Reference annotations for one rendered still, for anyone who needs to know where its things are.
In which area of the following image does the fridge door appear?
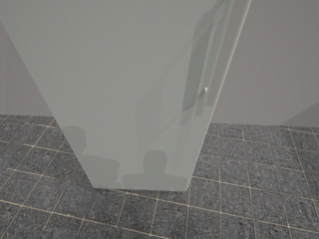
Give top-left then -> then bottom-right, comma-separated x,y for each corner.
0,0 -> 250,192

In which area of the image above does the handle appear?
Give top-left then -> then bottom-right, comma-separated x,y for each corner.
204,0 -> 247,107

